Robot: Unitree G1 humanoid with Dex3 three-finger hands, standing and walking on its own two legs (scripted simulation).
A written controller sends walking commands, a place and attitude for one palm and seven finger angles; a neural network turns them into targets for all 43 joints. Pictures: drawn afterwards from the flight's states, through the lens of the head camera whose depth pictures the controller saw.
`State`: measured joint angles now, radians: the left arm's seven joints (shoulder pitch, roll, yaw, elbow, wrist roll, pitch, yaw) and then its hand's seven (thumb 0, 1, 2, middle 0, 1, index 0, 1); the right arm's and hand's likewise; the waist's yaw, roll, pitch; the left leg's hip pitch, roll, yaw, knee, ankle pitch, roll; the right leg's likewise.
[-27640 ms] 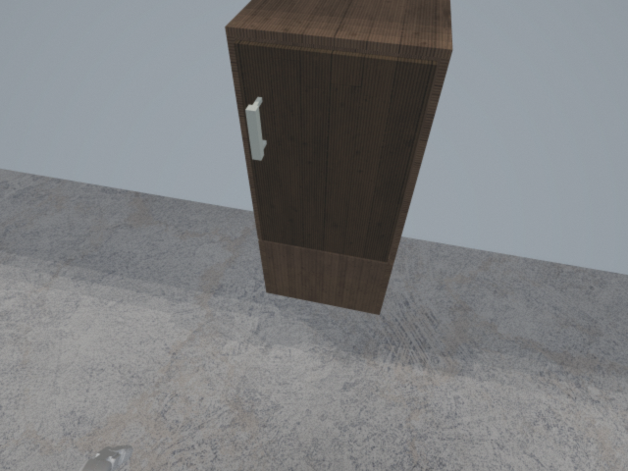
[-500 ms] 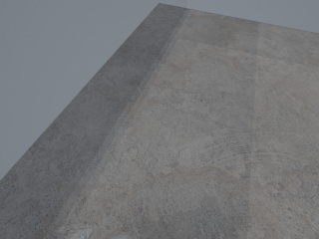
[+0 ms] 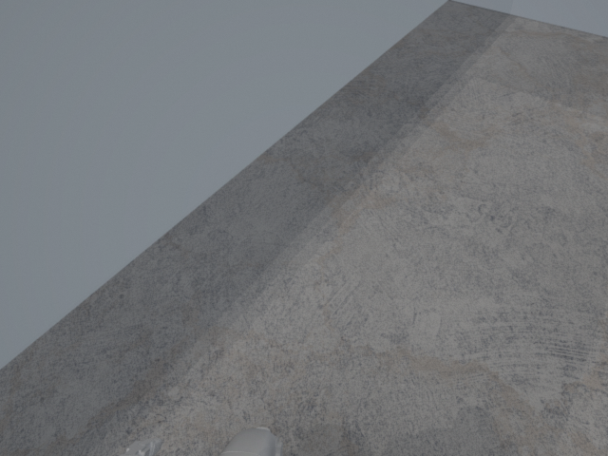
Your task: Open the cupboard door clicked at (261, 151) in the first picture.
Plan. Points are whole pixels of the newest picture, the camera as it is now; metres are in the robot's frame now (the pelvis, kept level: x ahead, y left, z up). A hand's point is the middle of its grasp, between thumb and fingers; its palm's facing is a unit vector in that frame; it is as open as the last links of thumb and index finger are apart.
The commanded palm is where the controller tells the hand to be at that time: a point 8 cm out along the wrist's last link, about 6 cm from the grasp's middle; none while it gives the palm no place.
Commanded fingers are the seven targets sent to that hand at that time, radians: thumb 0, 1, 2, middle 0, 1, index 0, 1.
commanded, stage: turn to face it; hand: left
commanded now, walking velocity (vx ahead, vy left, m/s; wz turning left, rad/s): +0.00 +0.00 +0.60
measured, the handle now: out of the picture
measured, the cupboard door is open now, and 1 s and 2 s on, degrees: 49 49 49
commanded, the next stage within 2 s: none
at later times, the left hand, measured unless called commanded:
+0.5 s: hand out of the picture +0.03 +0.22 -0.16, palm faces +0.32 -0.91 -0.25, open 7.4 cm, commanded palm none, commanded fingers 0.00 0.90 0.90 -0.20 -0.30 -0.20 -0.30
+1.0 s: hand out of the picture -0.02 +0.18 -0.19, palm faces +0.58 -0.79 -0.21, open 7.4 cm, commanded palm none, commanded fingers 0.00 0.90 0.90 -0.20 -0.30 -0.20 -0.30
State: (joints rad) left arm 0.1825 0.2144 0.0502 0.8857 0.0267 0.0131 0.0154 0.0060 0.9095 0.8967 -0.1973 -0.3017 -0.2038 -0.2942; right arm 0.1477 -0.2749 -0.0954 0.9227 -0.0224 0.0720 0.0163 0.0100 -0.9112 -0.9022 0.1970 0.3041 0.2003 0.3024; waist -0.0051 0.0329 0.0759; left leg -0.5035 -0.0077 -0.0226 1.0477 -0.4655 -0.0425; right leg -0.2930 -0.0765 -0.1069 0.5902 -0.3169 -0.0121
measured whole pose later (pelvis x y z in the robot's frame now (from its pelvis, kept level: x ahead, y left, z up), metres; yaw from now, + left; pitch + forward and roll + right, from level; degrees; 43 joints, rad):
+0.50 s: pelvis +0.02 -0.01 +0.00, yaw +18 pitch +1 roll -1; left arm 0.15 0.25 0.07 0.89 0.02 0.06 0.00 0.01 0.91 0.90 -0.20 -0.30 -0.20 -0.29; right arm 0.14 -0.21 -0.05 0.90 -0.03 0.04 0.01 0.01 -0.91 -0.90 0.20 0.30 0.20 0.30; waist 0.01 -0.01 0.11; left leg -0.31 0.01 -0.03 0.53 -0.24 0.00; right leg -0.46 -0.09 -0.02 0.95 -0.44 0.09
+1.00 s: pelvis +0.04 -0.02 -0.01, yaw +36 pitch +1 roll +0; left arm 0.19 0.24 0.06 0.90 0.02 0.06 0.01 0.01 0.91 0.90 -0.20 -0.30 -0.21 -0.29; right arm 0.13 -0.23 -0.06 0.88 -0.02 0.03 0.02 0.01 -0.91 -0.90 0.20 0.30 0.20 0.30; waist -0.01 -0.07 0.11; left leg -0.36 -0.01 0.06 0.65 -0.30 0.03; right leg -0.39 -0.13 -0.10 0.99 -0.55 0.08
